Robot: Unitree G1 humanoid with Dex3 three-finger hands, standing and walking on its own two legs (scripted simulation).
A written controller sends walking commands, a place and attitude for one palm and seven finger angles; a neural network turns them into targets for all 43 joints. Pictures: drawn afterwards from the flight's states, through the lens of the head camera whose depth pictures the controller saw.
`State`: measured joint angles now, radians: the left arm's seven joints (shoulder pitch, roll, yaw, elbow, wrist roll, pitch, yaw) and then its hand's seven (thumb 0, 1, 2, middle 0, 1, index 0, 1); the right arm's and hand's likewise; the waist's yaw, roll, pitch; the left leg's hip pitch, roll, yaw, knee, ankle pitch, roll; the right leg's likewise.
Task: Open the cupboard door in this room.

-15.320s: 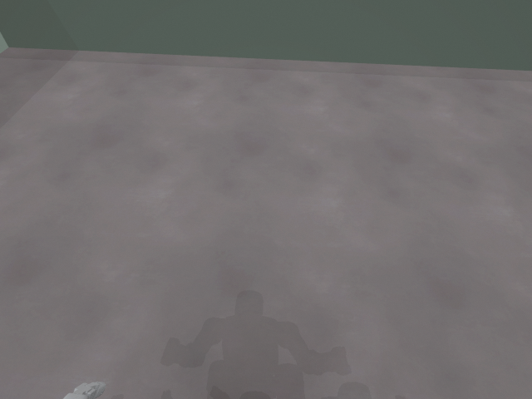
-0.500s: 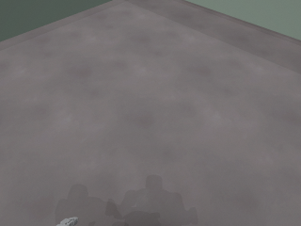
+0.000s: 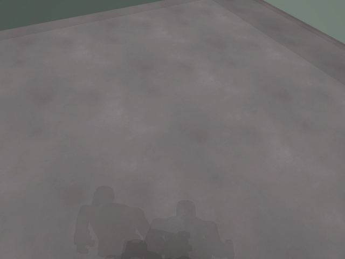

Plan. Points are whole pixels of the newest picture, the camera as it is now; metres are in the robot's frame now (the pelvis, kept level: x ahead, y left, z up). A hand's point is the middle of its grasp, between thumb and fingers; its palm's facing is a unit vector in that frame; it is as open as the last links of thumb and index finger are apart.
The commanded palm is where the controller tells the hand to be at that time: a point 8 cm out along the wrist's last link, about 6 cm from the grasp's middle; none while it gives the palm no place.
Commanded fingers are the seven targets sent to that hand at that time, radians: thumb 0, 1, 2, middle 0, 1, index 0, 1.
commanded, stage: turn or walk to find it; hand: left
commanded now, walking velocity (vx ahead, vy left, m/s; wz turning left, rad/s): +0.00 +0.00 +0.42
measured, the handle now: out of the picture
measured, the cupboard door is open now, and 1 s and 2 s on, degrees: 0 0 0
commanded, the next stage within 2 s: stand and wait in 1.64 s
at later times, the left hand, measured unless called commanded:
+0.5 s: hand out of the picture +0.04 +0.18 -0.13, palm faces +0.21 -0.94 -0.27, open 7.4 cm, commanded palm none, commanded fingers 0.00 0.90 0.90 -0.20 -0.30 -0.20 -0.30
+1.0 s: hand out of the picture -0.11 +0.21 -0.17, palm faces +0.45 -0.86 -0.24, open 7.4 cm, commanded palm none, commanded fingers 0.00 0.90 0.90 -0.20 -0.30 -0.20 -0.30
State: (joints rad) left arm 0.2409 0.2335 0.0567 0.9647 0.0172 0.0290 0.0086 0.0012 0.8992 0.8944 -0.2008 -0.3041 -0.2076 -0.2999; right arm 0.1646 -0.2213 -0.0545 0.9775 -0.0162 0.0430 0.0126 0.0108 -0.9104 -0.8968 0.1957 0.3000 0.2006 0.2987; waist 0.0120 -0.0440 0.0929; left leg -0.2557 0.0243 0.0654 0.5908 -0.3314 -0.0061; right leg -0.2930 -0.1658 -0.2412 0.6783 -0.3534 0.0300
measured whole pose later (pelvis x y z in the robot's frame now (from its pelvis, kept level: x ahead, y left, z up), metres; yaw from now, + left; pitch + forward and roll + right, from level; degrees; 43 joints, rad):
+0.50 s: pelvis -0.02 -0.03 +0.01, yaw +12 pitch -1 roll +1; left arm 0.17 0.18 0.03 0.90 0.02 0.01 0.01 0.00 0.90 0.89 -0.20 -0.30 -0.20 -0.30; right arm 0.20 -0.23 -0.08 0.97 -0.02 0.07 0.01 0.01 -0.91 -0.90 0.20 0.30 0.20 0.30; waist -0.02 0.05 0.06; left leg -0.44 -0.05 -0.07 0.94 -0.44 -0.01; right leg -0.25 -0.05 -0.12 0.58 -0.32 -0.03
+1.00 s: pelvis -0.06 +0.00 +0.01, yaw +24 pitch +0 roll -1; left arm 0.22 0.27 0.07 1.00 0.01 0.07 0.01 0.00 0.91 0.89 -0.20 -0.30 -0.20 -0.30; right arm 0.14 -0.19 -0.03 0.96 -0.02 0.02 0.00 0.01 -0.91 -0.90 0.20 0.30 0.20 0.30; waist 0.02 -0.04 0.08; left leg -0.23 0.00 0.03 0.53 -0.29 0.03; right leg -0.43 -0.10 -0.09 1.04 -0.47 0.07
